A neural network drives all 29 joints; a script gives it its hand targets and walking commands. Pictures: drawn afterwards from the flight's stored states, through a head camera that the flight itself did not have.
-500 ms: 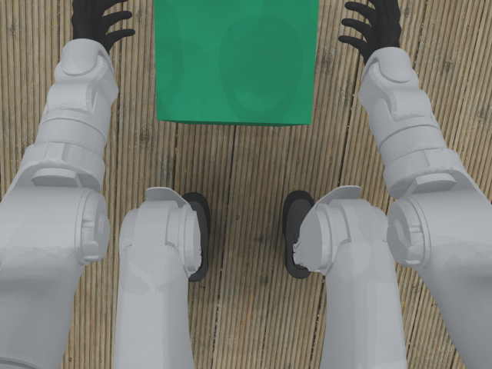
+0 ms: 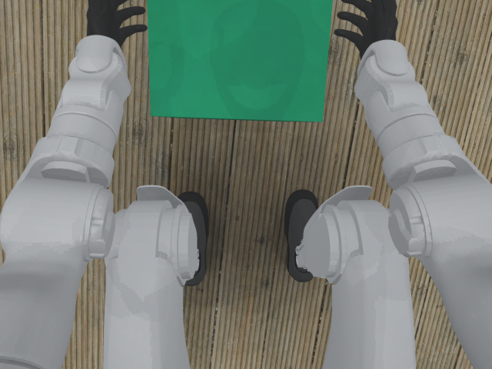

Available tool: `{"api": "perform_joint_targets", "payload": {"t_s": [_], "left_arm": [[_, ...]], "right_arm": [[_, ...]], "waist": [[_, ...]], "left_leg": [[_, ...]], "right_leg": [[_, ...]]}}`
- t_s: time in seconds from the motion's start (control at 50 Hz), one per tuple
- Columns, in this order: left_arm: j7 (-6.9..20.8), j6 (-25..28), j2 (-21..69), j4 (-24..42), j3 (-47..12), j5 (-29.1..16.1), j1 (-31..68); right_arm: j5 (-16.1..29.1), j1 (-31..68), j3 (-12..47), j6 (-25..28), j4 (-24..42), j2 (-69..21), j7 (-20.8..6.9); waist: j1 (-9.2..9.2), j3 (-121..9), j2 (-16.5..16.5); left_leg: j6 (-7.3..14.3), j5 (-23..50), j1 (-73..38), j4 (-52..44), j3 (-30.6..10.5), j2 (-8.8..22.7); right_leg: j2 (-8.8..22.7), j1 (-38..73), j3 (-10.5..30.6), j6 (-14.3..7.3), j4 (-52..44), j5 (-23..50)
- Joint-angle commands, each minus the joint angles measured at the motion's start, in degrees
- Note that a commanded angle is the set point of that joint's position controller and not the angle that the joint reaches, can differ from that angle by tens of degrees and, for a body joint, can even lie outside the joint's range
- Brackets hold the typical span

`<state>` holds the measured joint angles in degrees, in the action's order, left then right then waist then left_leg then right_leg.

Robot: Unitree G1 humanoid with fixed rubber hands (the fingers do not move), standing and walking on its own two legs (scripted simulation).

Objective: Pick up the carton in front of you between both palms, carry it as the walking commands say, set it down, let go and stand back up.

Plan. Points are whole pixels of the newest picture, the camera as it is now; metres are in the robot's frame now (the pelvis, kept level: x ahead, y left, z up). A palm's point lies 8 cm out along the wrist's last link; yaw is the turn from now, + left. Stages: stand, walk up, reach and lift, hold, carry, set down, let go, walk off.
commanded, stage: reach and lift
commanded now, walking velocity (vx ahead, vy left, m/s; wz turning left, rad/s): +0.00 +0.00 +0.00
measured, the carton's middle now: (237, 54) +0.51 +0.03 -0.25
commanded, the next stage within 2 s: none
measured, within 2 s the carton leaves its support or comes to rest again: leaves its support in 0.52 s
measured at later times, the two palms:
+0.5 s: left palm (124, 28) +0.52 +0.18 -0.17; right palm (356, 32) +0.52 -0.12 -0.17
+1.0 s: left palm (1, 20) +0.46 +0.19 +0.03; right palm out of the picture +0.49 -0.11 +0.03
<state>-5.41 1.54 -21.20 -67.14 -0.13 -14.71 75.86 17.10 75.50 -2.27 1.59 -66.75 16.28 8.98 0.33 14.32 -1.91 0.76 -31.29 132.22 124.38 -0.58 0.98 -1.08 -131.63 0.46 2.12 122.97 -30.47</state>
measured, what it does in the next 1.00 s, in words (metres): rises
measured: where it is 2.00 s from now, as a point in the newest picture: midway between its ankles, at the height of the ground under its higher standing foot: (248, 252)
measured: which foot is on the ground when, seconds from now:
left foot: down 0.00-1.00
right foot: down 0.00-1.00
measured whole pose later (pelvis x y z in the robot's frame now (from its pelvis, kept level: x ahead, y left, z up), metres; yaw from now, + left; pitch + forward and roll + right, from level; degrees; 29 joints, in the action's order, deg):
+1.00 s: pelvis +0.00 -0.02 +0.09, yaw +5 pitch +40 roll -1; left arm -2.2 -16.6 -4.0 -48.3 22.4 9.4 59.0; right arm -8.8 57.1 -27.9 -15.9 -44.5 -1.3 6.0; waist 0.5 -8.7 -1.7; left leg -2.2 -28.0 118.0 106.0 -3.5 -3.7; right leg -5.0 -116.4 2.3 2.6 106.8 -30.6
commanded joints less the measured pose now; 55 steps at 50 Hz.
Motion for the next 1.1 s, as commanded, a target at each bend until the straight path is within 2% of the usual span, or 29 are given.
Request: {"api": "perform_joint_targets", "payload": {"t_s": [0.0, 0.1, 0.16, 0.2, 0.22, 0.26, 0.32, 0.36, 0.42, 0.48, 0.54, 0.56, 0.58, 0.62, 0.64, 0.66, 0.68, 0.74, 0.8, 0.82, 0.86, 0.88, 0.9, 0.92, 0.98, 1.08], "left_arm": [[-0.18, 1.19, -5.24, 3.57, 1.16, 0.74, 12.98], [-0.19, 1.82, 0.97, 3.86, -2.73, -0.79, 16.84], [-0.5, 2.21, 3.09, 3.66, -3.06, 0.25, 18.66], [-0.46, 2.49, 5.44, 2.89, -4.07, 0.3, 19.31], [0.36, 2.75, 12.58, 5.02, -7.58, -0.68, 22.4], [2.34, 2.42, 23.21, 4.93, -10.21, -0.92, 27.51], [6.48, 0.53, 38.63, 5.5, -11.83, 0.21, 34.09], [8.39, -0.48, 44.24, 7.36, -11.38, 1.37, 35.67], [9.72, -1.47, 51.16, 11.87, -12.76, 0.25, 37.82], [9.3, -2.0, 56.56, 19.34, -16.39, -3.03, 39.09], [8.42, -3.58, 60.22, 28.65, -18.79, -4.13, 38.87], [8.23, -4.28, 62.09, 30.74, -18.85, -3.83, 37.38], [8.41, -5.28, 62.87, 32.73, -19.23, -2.83, 36.62], [8.69, -7.48, 65.86, 35.04, -17.46, -0.68, 32.35], [8.73, -8.31, 67.74, 35.28, -15.71, 0.54, 29.63], [9.3, -9.25, 67.72, 34.72, -15.44, 2.11, 29.38], [10.08, -10.46, 69.46, 33.23, -14.42, 3.61, 27.95], [12.41, -13.11, 74.41, 27.94, -10.78, 7.6, 23.79], [14.31, -15.47, 75.53, 21.38, -4.93, 12.74, 21.1], [14.74, -16.05, 75.46, 19.85, -2.83, 14.37, 20.32], [15.25, -16.78, 75.28, 18.66, 0.6, 17.2, 19.08], [15.35, -17.07, 75.38, 18.58, 1.5, 18.19, 18.58], [15.48, -17.18, 76.07, 19.28, 1.59, 18.43, 18.8], [15.58, -17.34, 76.28, 19.58, 1.57, 18.77, 18.26], [15.68, -17.7, 77.4, 22.6, -0.43, 18.79, 17.02], [16.43, -18.77, 79.81, 28.83, -6.84, 15.87, 14.37]], "right_arm": [[-1.04, 9.25, -1.45, 1.33, 4.33, 3.19, 0.25], [0.7, 12.81, 1.8, 1.95, 4.33, -2.84, 0.49], [0.2, 13.68, 2.3, 2.28, 3.41, -6.31, 0.8], [-1.37, 12.86, 1.32, 2.64, 2.05, -6.64, 1.28], [-0.55, 16.43, 4.12, 3.02, 3.88, -12.91, 0.41], [-0.4, 22.25, 6.12, 2.88, 3.46, -23.63, -1.87], [-2.77, 30.35, 7.19, 1.25, 4.85, -38.5, -6.15], [-4.35, 33.08, 6.95, 0.03, 7.21, -44.47, -7.94], [-3.56, 35.2, 8.55, -1.2, 11.59, -51.32, -9.43], [-0.57, 35.76, 12.27, -2.0, 17.76, -57.83, -9.41], [0.81, 35.17, 15.09, -3.77, 25.56, -62.63, -9.25], [0.59, 35.58, 15.7, -4.3, 27.85, -63.23, -9.41], [0.02, 34.42, 15.78, -5.48, 29.96, -64.54, -9.92], [-1.06, 34.4, 17.5, -7.37, 34.88, -66.99, -10.88], [-1.71, 35.6, 17.79, -7.55, 36.58, -67.32, -11.31], [-3.0, 33.31, 16.97, -8.87, 35.1, -68.5, -11.82], [-4.17, 31.85, 16.03, -9.85, 34.31, -69.65, -12.29], [-10.14, 25.99, 10.48, -12.2, 29.11, -71.36, -13.34], [-17.18, 21.46, 2.03, -14.41, 21.8, -71.06, -14.14], [-18.95, 20.84, -0.04, -14.96, 20.5, -71.01, -14.45], [-20.7, 20.78, -1.72, -15.87, 20.11, -71.96, -15.1], [-21.27, 20.76, -1.73, -16.25, 20.52, -72.97, -15.09], [-21.46, 20.5, -1.47, -16.62, 20.94, -73.52, -15.42], [-21.24, 20.5, -0.7, -16.86, 21.4, -74.7, -15.6], [-20.92, 18.5, 1.77, -17.56, 22.82, -77.33, -15.93], [-18.02, 15.18, 8.61, -18.5, 27.8, -80.41, -16.27]], "waist": [[1.1, -58.47, 4.26], [1.28, -59.93, 3.55], [1.67, -60.02, 3.37], [0.17, -60.05, 4.42], [0.29, -60.2, 4.66], [0.46, -59.61, 4.6], [0.33, -58.03, 4.28], [0.61, -59.3, 3.82], [0.77, -66.99, 3.82], [1.28, -81.41, 4.66], [1.9, -94.76, 6.1], [2.4, -96.59, 6.3], [1.72, -97.16, 5.58], [2.84, -97.8, 4.42], [4.34, -95.68, 3.67], [2.67, -90.33, 2.28], [2.82, -85.77, 2.5], [0.76, -75.72, 3.48], [-1.64, -66.83, 4.66], [-1.68, -65.87, 4.83], [-0.59, -66.9, 4.2], [0.27, -68.16, 4.13], [0.07, -70.12, 3.54], [1.09, -71.44, 3.24], [1.32, -75.38, 2.05], [1.79, -82.24, 1.87]], "left_leg": [[-1.48, 15.42, -33.69, -11.5, -1.32, -1.58], [-0.97, 14.63, -33.62, -12.31, -1.35, -2.19], [-0.8, 14.22, -33.3, -12.58, -1.08, -2.72], [-1.05, 13.85, -33.33, -12.46, -0.96, -3.1], [-0.74, 14.35, -34.14, -12.55, -1.1, -3.45], [-0.73, 14.67, -33.28, -12.27, -1.14, -4.11], [-0.77, 12.22, -31.34, -11.54, -0.2, -5.35], [-0.77, 11.66, -31.57, -10.88, 0.82, -5.97], [-0.92, 14.65, -35.77, -9.71, 2.21, -6.52], [-1.6, 21.15, -44.68, -8.97, 3.49, -7.19], [-1.91, 27.33, -54.71, -9.17, 4.06, -8.08], [-1.68, 25.17, -54.98, -10.16, 4.26, -8.36], [-1.56, 26.83, -57.89, -10.78, 3.65, -8.42], [-1.34, 28.17, -59.69, -11.64, 3.89, -9.1], [-0.94, 21.99, -54.89, -12.97, 4.62, -9.4], [-0.78, 18.45, -52.35, -14.99, 4.36, -9.49], [-0.87, 17.41, -51.01, -16.0, 4.09, -9.68], [-1.32, 10.02, -44.73, -19.62, 4.17, -10.15], [-1.34, 3.05, -39.61, -23.79, 3.68, -10.17], [-1.32, 2.14, -39.52, -24.96, 3.55, -10.18], [-1.23, 2.3, -40.94, -26.79, 3.7, -10.14], [-1.33, 2.76, -41.12, -27.67, 4.08, -10.34], [-1.19, 3.25, -42.67, -28.41, 3.97, -10.3], [-1.13, 3.81, -43.86, -29.31, 4.11, -10.35], [-1.15, 6.33, -47.63, -31.29, 4.3, -10.55], [-1.47, 11.54, -54.9, -34.18, 4.2, -10.71]], "right_leg": [[-1.93, 25.4, -2.47, 0.38, -8.16, 11.79], [-2.5, 28.48, -2.05, 0.14, -8.8, 11.9], [-3.15, 30.65, -2.04, 0.02, -8.95, 11.92], [-3.44, 31.09, -2.19, -0.1, -9.3, 12.03], [-3.92, 30.6, -2.44, -0.19, -9.27, 12.49], [-4.65, 29.26, -2.57, -0.32, -8.71, 12.51], [-5.64, 28.05, -3.08, -0.34, -7.72, 10.49], [-6.24, 28.61, -3.81, -0.41, -7.21, 10.15], [-6.99, 32.01, -4.88, -0.66, -6.34, 12.93], [-7.82, 38.63, -5.71, -0.78, -5.35, 18.34], [-8.87, 41.73, -6.06, -0.9, -5.63, 21.87], [-9.01, 43.36, -5.98, -1.04, -6.16, 20.49], [-9.37, 41.34, -5.95, -0.88, -7.25, 20.63], [-10.02, 39.87, -5.69, -0.55, -8.8, 19.51], [-10.09, 42.05, -5.61, -0.68, -8.97, 16.13], [-10.14, 39.9, -5.99, -0.37, -11.3, 13.06], [-10.21, 36.83, -5.8, -0.49, -12.67, 11.34], [-10.24, 33.69, -5.98, -1.12, -16.64, 4.99], [-9.88, 31.11, -5.65, -1.88, -20.92, -0.04], [-9.81, 30.76, -5.48, -2.01, -22.13, -0.75], [-9.78, 31.89, -4.9, -1.88, -24.61, -1.01], [-9.74, 34.15, -4.49, -1.73, -25.73, -0.63], [-9.9, 35.68, -4.42, -1.52, -26.59, 0.05], [-9.95, 36.85, -4.28, -1.37, -27.45, 0.45], [-10.37, 40.63, -4.21, -0.88, -29.92, 2.46], [-10.47, 48.66, -3.68, -0.33, -33.31, 7.25]]}}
